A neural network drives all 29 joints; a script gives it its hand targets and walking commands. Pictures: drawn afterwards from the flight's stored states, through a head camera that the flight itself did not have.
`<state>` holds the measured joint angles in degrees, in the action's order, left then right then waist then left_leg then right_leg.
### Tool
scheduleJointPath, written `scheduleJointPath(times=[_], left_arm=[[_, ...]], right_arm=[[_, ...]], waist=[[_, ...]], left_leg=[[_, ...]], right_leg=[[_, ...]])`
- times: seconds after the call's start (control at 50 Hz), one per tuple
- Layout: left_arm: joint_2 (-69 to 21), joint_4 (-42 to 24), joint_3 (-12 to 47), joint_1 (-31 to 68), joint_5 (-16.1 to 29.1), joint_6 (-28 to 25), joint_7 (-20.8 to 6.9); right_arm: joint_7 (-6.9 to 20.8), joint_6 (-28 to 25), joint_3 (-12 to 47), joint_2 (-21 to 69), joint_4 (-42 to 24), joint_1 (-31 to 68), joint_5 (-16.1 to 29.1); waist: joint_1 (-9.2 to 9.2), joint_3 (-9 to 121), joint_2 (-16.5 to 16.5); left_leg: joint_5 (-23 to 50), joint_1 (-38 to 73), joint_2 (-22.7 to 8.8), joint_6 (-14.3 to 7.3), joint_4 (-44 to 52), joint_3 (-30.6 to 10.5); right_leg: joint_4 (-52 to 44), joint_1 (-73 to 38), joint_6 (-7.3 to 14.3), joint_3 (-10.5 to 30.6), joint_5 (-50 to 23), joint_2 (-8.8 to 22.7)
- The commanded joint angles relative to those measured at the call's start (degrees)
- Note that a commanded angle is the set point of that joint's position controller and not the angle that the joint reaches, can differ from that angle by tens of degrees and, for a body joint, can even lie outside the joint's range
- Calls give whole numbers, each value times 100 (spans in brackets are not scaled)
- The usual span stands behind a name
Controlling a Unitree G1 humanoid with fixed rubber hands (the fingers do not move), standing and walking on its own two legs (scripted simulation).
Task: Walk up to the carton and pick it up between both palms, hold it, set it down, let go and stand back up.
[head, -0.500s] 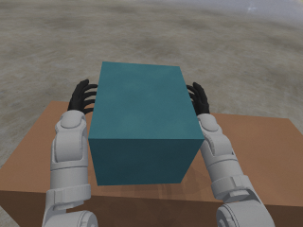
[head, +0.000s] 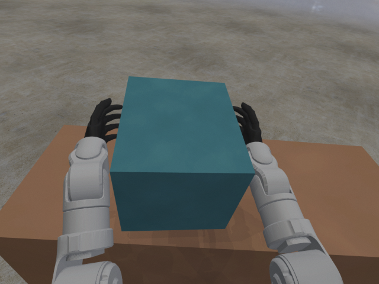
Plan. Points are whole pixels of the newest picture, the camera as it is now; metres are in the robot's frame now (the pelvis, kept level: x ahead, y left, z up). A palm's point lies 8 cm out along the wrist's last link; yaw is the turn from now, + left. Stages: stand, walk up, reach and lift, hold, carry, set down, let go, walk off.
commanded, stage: hold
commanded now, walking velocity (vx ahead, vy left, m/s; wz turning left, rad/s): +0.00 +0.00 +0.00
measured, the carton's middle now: (176, 152) +0.37 +0.00 +0.14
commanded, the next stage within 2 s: none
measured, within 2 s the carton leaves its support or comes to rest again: neither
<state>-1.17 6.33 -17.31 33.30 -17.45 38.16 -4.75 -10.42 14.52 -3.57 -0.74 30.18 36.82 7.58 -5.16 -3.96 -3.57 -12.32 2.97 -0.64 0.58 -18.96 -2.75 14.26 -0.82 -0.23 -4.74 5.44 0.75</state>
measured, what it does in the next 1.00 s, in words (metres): stands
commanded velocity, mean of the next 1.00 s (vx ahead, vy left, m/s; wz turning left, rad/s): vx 0.00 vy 0.00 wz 0.00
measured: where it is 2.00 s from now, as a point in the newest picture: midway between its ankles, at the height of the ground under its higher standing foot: outside the picture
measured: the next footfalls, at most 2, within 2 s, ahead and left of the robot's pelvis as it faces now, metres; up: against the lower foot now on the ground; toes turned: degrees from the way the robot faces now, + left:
none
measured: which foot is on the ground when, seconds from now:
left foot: down 0.00-1.00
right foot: down 0.00-1.00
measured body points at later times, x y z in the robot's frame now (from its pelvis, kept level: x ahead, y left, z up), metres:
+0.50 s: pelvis +0.00 +0.00 +0.00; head -0.03 +0.03 +0.45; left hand +0.37 +0.16 +0.18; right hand +0.38 -0.14 +0.18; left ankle -0.01 +0.12 -0.75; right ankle +0.04 -0.12 -0.75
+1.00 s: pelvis +0.00 +0.00 +0.00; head -0.04 +0.02 +0.45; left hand +0.37 +0.16 +0.18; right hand +0.38 -0.14 +0.18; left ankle -0.01 +0.12 -0.75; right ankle +0.04 -0.12 -0.75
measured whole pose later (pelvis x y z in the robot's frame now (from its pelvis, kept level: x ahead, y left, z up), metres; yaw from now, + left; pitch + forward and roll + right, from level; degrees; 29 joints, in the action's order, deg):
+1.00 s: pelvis +0.00 +0.00 +0.00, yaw +0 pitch -9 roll -1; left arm -1.4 5.2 -17.4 32.3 -16.9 38.5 -4.1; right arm -10.3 15.8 -3.0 -0.9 29.2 37.2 7.0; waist -4.5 -3.8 -2.7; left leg -12.4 2.4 -0.5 0.5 -19.3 -2.9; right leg 14.6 -0.3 -0.3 -4.9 5.7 0.9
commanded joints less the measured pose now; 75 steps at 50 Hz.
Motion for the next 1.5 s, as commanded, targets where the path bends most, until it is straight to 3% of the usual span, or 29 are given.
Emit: scheduleJointPath(times=[0.0,0.08,0.18,0.2,0.22,0.38,0.66,1.26,1.28,1.32,1.48], left_arm=[[-2840,-497,2606,3406,695,-271,-700],[-2792,-430,2534,3316,649,-259,-708],[-2848,-555,2660,3363,725,-252,-705],[-2936,-583,2561,3105,554,-209,-620],[-2969,-593,2628,3175,565,-165,-594],[-3032,-667,2849,3260,750,-208,-614],[-2905,-643,2674,3184,714,-210,-647],[-2979,-513,2666,3329,702,-234,-628],[-2861,-539,2697,3605,804,-286,-657],[-2830,-437,2614,3431,742,-290,-693],[-2882,-495,2613,3316,676,-261,-691]], right_arm=[[636,-310,2136,2925,-1680,3787,378],[609,-291,2163,2956,-1653,3752,370],[602,-291,2128,2895,-1710,3737,401],[627,-261,2281,2835,-1545,3710,452],[637,-263,2228,2820,-1530,3676,412],[618,-282,2132,2938,-1774,3727,307],[578,-194,2321,3011,-1795,3705,363],[626,-218,2177,3004,-1627,3800,313],[623,-238,2085,3037,-1621,3840,303],[624,-229,2081,3020,-1524,3701,289],[608,-256,2164,2914,-1631,3703,438]], waist=[[-35,1999,461],[12,1919,395],[-74,1980,477],[198,1806,835],[90,1767,703],[-96,1923,562],[53,1942,456],[21,1929,512],[-83,2031,351],[-70,1956,324],[-34,2021,512]], left_leg=[[1657,-545,354,177,256,449],[1578,-588,374,136,271,461],[1698,-516,350,205,235,446],[1857,-566,315,256,245,426],[1842,-522,305,267,245,440],[1780,-540,327,260,212,432],[1662,-724,363,182,257,433],[1641,-678,345,205,263,426],[1533,-631,352,190,268,437],[1542,-586,364,164,279,441],[1923,-417,353,242,171,419]], right_leg=[[83,-1358,-151,-155,-664,-347],[78,-1376,-171,-147,-698,-332],[81,-1347,-155,-151,-705,-349],[114,-1290,-30,-137,-482,-353],[89,-1209,-58,-164,-329,-383],[99,-1287,-103,-168,-574,-365],[148,-1494,-132,-113,-795,-336],[118,-1367,-109,-134,-574,-354],[90,-1298,-174,-130,-580,-338],[88,-1344,-186,-129,-699,-333],[97,-1351,-156,-140,-845,-360]])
